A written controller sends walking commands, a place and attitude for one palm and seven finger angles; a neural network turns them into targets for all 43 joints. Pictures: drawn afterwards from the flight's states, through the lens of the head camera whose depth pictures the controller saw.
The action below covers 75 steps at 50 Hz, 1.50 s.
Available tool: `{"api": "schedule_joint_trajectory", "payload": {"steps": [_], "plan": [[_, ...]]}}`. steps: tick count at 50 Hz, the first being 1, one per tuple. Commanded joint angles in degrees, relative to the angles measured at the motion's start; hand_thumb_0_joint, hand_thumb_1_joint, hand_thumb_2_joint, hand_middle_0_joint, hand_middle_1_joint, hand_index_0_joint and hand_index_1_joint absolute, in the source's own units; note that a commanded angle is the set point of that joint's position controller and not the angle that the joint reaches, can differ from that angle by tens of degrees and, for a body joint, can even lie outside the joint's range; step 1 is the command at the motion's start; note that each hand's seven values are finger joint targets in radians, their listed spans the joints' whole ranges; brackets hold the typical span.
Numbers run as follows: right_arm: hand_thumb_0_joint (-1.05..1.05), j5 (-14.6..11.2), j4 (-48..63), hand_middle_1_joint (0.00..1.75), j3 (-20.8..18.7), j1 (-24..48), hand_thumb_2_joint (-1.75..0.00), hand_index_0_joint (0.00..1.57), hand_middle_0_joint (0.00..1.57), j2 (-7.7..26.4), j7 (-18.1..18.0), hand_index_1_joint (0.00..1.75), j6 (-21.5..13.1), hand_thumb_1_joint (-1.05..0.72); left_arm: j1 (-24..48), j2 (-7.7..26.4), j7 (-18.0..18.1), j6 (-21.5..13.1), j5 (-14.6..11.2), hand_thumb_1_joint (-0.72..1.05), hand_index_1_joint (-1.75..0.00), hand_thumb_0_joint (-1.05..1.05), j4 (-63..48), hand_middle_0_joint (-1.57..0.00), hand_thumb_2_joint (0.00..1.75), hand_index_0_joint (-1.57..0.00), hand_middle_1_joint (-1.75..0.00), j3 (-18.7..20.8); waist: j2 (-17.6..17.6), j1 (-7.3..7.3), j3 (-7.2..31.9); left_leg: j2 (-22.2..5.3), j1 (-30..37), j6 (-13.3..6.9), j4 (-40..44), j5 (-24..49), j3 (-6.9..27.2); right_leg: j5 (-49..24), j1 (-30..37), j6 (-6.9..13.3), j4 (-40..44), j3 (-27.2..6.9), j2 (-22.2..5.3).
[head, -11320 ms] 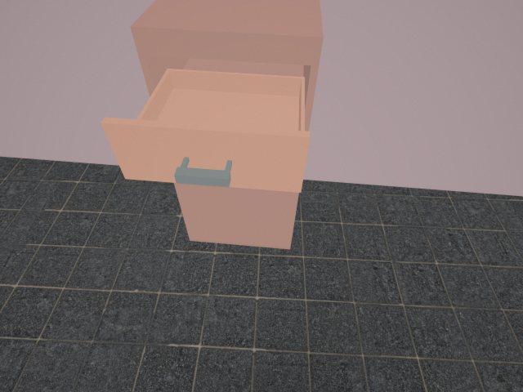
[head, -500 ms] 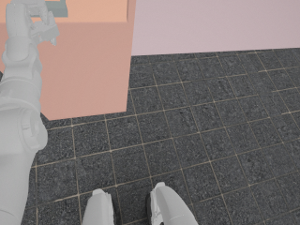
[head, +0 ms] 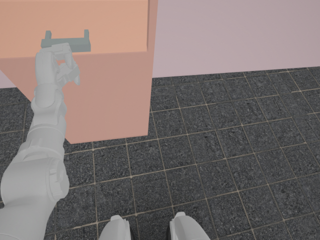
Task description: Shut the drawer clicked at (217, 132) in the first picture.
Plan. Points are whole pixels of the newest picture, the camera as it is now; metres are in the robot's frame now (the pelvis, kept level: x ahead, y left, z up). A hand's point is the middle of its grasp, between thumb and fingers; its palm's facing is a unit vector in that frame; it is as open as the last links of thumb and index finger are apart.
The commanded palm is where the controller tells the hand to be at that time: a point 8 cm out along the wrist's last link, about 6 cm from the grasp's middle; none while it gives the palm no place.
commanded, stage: draw the hand back to the body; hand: left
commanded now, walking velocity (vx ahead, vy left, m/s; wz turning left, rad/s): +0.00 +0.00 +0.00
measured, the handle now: (67, 39) +0.61 +0.18 +0.08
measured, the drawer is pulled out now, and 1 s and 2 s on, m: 0.00 0.00 0.00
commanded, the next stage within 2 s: step back with the hand held close in 1.48 s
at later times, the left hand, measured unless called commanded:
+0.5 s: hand (54, 95) +0.40 +0.17 +0.13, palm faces +0.09 -0.99 -0.04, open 3.3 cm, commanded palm +0.36 +0.22 +0.14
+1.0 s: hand out of the picture +0.27 +0.20 +0.18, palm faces +0.32 -0.90 -0.29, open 3.3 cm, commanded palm +0.22 +0.24 +0.20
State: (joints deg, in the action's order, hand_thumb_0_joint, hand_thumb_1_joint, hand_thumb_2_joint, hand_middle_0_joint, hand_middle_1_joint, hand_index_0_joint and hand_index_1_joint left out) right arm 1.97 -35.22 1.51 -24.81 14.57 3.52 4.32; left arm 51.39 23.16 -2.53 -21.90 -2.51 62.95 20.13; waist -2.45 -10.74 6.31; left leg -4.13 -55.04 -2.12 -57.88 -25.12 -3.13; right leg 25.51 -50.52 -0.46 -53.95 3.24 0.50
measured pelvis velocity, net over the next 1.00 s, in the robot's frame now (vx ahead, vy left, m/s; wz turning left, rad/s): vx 0.02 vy -0.03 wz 0.03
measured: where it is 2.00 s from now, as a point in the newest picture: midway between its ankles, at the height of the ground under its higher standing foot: outside the picture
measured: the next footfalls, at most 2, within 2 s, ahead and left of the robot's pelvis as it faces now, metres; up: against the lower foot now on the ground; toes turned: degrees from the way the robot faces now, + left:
none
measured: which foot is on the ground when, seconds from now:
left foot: down 0.00-1.00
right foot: down 0.00-1.00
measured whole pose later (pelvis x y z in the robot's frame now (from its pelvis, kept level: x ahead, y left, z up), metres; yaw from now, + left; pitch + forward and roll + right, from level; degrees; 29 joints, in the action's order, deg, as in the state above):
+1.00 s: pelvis +0.02 -0.03 +0.07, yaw +2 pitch -3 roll +0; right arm -1.3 -34.0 2.1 -9.5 13.8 -3.5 -0.9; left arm -11.4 16.9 5.2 -4.2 -4.5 -6.0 9.0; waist -3.6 2.0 -1.2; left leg -1.7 -8.1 0.0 -24.4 -13.6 -3.9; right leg 16.0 -5.3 0.9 -23.9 2.8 0.0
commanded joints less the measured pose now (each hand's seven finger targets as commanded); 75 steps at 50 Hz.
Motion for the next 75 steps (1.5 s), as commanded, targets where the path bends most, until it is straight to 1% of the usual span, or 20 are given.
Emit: {"api": "schedule_joint_trajectory", "payload": {"steps": [1,5,7,10,13,14,24,25,30,31,32,35,38,50,53,61,64,66,69,75], "plan": [[0.0,-0.4,1.4,0.3,-4.5,-8.3,-0.9,0.2,0.2,10.2,-0.9,0.3,-0.2,-0.9,26.0,8.2,-0.4,-5.2,-1.4,0.9,-1.6,0.0,-15.1,-1.4,0.9,-1.4,-1.6,-1.2,-5.2,-0.51,27.3,2.1,29.7,0.7,5.0,27.7,5.5,-22.7,6.6,1.5,5.7,-0.1,3.2],[0.0,-0.7,0.7,0.3,-4.8,-7.4,-0.9,0.2,0.2,9.7,-0.8,0.3,-0.1,-0.9,22.4,5.8,-0.5,-5.9,-1.7,0.9,-1.6,0.0,-15.7,-1.4,0.9,-1.4,-1.6,-2.7,-6.1,0.16,27.5,1.9,32.5,1.0,4.8,33.2,5.8,-25.4,6.7,1.5,5.4,-0.1,2.9],[0.0,-1.3,2.6,0.3,-5.0,-6.1,-0.9,0.2,0.2,9.6,-0.6,0.3,0.1,-0.9,14.7,6.2,-0.9,-5.4,-2.5,0.9,-1.6,0.0,-20.7,-1.4,0.9,-1.4,-1.6,-1.9,-6.4,3.02,31.1,2.1,35.0,1.1,5.7,36.9,5.3,-28.2,11.0,1.7,5.8,-0.2,2.9],[0.0,-2.3,5.1,0.3,-5.1,-4.1,-0.9,0.2,0.2,9.0,-0.5,0.3,0.0,-0.9,3.5,5.5,-1.6,-3.0,-4.6,0.9,-1.6,0.0,-29.0,-1.4,0.9,-1.4,-1.6,-1.7,-4.7,5.38,32.8,2.1,36.8,0.9,7.4,42.0,4.4,-34.7,17.9,1.4,7.1,-0.4,2.7],[0.0,-3.4,6.8,0.3,-4.7,-1.3,-0.9,0.2,0.2,8.5,-1.2,0.3,-0.4,-0.9,-1.6,3.9,-1.8,0.2,-6.3,0.9,-1.6,0.0,-34.4,-1.4,0.9,-1.4,-1.6,-3.1,0.7,5.55,26.5,2.7,32.3,0.2,10.4,35.3,2.6,-36.6,23.8,1.0,9.7,-0.7,2.5],[0.0,-3.6,7.2,0.3,-4.8,-0.8,-0.9,0.2,0.2,8.8,-1.6,0.3,-0.7,-0.9,-2.9,5.8,-1.7,0.5,-6.7,0.9,-1.6,0.0,-37.2,-1.4,0.9,-1.4,-1.6,-1.7,0.6,6.16,26.7,2.9,32.8,0.1,10.9,35.1,2.3,-37.5,25.5,1.1,10.0,-1.1,2.4],[0.0,-5.1,8.9,0.3,-3.7,7.7,-0.9,0.2,0.2,7.7,-3.6,0.3,-4.7,-0.9,-15.7,-0.3,-5.6,4.2,-9.9,0.9,-1.6,0.0,-50.6,-1.4,0.9,-1.4,-1.6,-7.9,-2.2,6.68,17.0,3.3,38.3,0.1,16.9,27.8,2.2,-31.5,27.5,1.2,15.7,-0.7,1.6],[0.0,-5.1,8.7,0.3,-3.6,8.2,-0.9,0.2,0.2,7.9,-3.9,0.3,-5.0,-0.9,-17.9,0.7,-5.9,5.2,-10.2,0.9,-1.6,0.0,-49.4,-1.4,0.9,-1.4,-1.6,-6.8,0.8,7.12,15.9,3.4,37.6,0.1,17.6,26.0,2.4,-30.7,28.4,1.2,16.3,-0.6,1.6],[0.0,-5.5,10.7,0.3,-2.6,12.7,-0.9,0.2,0.2,7.7,-4.9,0.3,-7.1,-0.9,-23.4,2.6,-7.2,8.2,-11.9,0.9,-1.6,0.0,-55.9,-1.4,0.9,-1.4,-1.6,-4.9,2.0,8.95,12.5,4.0,37.5,-0.2,20.9,20.8,2.3,-27.5,31.6,1.2,18.8,-0.8,0.9],[0.0,-5.4,11.1,0.3,-3.0,16.4,-0.9,0.2,0.2,6.6,-5.8,0.3,-6.1,-0.9,-26.0,6.3,-1.8,8.7,-5.9,0.9,-1.6,0.0,-61.5,-1.4,0.9,-1.4,-1.6,-7.0,2.4,11.18,11.0,3.7,40.7,0.0,24.3,19.0,1.4,-24.1,32.9,1.7,23.0,-3.3,-0.4],[0.0,-5.2,11.8,0.3,-2.7,17.0,-0.9,0.2,0.2,6.1,-6.4,0.3,-6.1,-0.9,-28.8,2.5,0.9,9.9,-5.2,0.9,-1.6,0.0,-62.9,-1.4,0.9,-1.4,-1.6,-9.0,2.4,10.07,8.9,3.7,41.5,-0.1,25.8,17.0,1.1,-22.1,33.3,1.4,24.6,-3.2,-0.7],[0.0,-4.9,10.6,0.3,-2.0,19.0,-0.9,0.2,0.2,6.2,-7.5,0.3,-5.6,-0.9,-32.7,4.1,5.3,12.4,-3.5,0.9,-1.6,0.0,-64.9,-1.4,0.9,-1.4,-1.6,-7.8,4.0,10.72,5.1,3.4,43.5,-0.4,29.0,16.3,1.0,-20.7,36.0,1.2,28.0,-3.5,-0.7],[0.0,-4.5,10.4,0.3,-1.6,20.5,-0.9,0.2,0.2,5.6,-8.1,0.3,-6.3,-0.9,-35.2,3.8,7.2,13.0,-2.3,0.9,-1.6,0.0,-70.4,-1.4,0.9,-1.4,-1.6,-7.8,0.3,11.17,5.0,3.4,47.8,-0.3,31.7,17.8,1.0,-21.1,38.6,1.5,29.9,-3.1,-0.8],[0.0,-3.0,9.8,0.3,-1.7,22.5,-0.9,0.2,0.2,5.0,-7.4,0.3,-8.7,-0.9,-57.0,3.5,8.1,13.8,-2.1,0.9,-1.6,0.0,-85.4,-1.4,0.9,-1.4,-1.6,-4.6,1.1,12.71,-1.3,3.1,53.3,-0.2,36.6,22.9,0.5,-24.9,44.0,1.3,35.3,-2.6,-0.6],[0.0,-2.7,10.0,0.3,-2.0,22.3,-0.9,0.2,0.2,4.8,-7.2,0.3,-9.4,-0.9,-61.6,4.3,8.3,13.3,-1.9,0.9,-1.6,0.0,-90.8,-1.4,0.9,-1.4,-1.6,-2.7,0.1,13.21,0.6,3.2,54.7,-0.2,36.1,25.9,0.4,-27.7,45.2,1.4,34.9,-2.4,-0.7],[0.0,-2.3,10.0,0.3,-2.5,21.8,-0.9,0.2,0.2,4.5,-6.8,0.3,-11.4,-0.9,-75.3,5.1,8.6,12.4,-1.9,0.9,-1.6,0.0,-99.9,-1.4,0.9,-1.4,-1.6,1.1,-0.5,14.1,-2.4,2.8,53.6,0.0,35.6,26.8,0.7,-27.7,44.7,1.3,35.1,-2.2,-0.7],[0.0,-2.3,9.7,0.3,-2.9,21.9,-0.9,0.2,0.2,4.3,-7.2,0.3,-12.1,-0.9,-80.0,5.9,8.8,12.2,-2.0,0.9,-1.6,0.0,-101.4,-1.4,0.9,-1.4,-1.6,3.4,1.8,14.73,-2.8,2.6,53.3,-0.2,35.1,27.2,0.7,-28.3,44.5,1.2,35.5,-2.3,-0.4],[0.0,-2.4,9.5,0.3,-2.7,21.6,-0.9,0.2,0.2,4.2,-7.3,0.3,-12.1,-0.9,-80.1,4.2,8.6,12.2,-1.9,0.9,-1.6,0.0,-101.2,-1.4,0.9,-1.4,-1.6,2.1,0.2,14.07,-4.6,2.6,52.9,-0.1,35.3,25.3,0.5,-26.4,43.1,1.1,35.5,-2.4,-0.6],[0.0,-2.4,9.0,0.3,-3.0,21.4,-0.9,0.2,0.2,4.7,-7.7,0.3,-12.4,-0.9,-77.6,3.3,8.8,12.4,-1.6,0.9,-1.6,0.0,-99.6,-1.4,0.9,-1.4,-1.6,0.8,2.4,13.44,-7.2,2.5,52.6,-0.3,35.8,21.5,0.8,-21.5,40.8,1.0,37.0,-2.3,-0.4],[0.0,-2.1,8.9,0.3,-2.5,21.7,-0.9,0.2,0.2,4.4,-8.2,0.3,-13.3,-0.9,-76.4,4.6,9.4,12.1,-1.4,0.9,-1.6,0.0,-101.0,-1.4,0.9,-1.4,-1.6,1.8,0.3,14.3,-5.4,2.7,52.7,-0.1,36.5,20.2,1.6,-19.8,42.5,1.4,36.3,-2.4,-0.7]]}}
